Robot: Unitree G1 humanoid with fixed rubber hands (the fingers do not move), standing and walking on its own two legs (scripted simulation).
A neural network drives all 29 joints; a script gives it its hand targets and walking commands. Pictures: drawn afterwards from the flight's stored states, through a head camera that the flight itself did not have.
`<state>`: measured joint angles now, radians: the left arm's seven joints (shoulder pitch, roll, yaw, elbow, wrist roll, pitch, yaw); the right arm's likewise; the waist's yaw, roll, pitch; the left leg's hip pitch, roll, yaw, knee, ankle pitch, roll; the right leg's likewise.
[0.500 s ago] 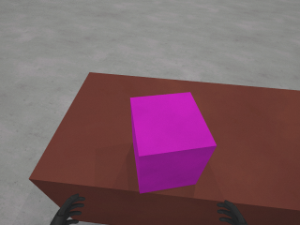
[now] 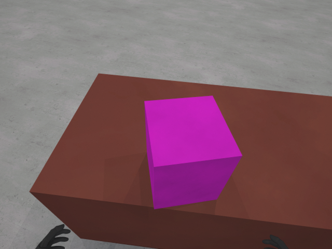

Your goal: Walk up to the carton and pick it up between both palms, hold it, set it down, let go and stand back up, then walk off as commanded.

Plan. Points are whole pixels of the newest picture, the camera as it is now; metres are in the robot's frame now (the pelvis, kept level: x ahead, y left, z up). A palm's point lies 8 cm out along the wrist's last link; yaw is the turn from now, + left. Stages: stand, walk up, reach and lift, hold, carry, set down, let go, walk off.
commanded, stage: stand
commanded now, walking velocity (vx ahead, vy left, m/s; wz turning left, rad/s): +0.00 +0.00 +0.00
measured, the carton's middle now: (182, 153) +0.40 -0.04 -0.03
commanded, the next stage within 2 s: walk up in 1.52 s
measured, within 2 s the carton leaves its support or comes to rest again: neither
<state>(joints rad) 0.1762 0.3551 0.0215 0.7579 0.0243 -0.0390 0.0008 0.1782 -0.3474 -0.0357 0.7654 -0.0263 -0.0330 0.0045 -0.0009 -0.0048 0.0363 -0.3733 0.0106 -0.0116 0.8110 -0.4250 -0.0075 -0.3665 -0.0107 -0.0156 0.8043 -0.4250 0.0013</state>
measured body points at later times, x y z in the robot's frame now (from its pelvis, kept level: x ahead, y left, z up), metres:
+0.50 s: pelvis +0.00 +0.00 +0.01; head +0.01 +0.00 +0.46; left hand +0.11 +0.30 -0.10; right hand +0.12 -0.30 -0.10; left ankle +0.00 +0.13 -0.71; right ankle +0.00 -0.12 -0.71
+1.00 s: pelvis -0.01 +0.00 +0.04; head +0.00 +0.00 +0.48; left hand +0.10 +0.30 -0.09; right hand +0.10 -0.30 -0.09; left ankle +0.00 +0.13 -0.71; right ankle +0.00 -0.12 -0.71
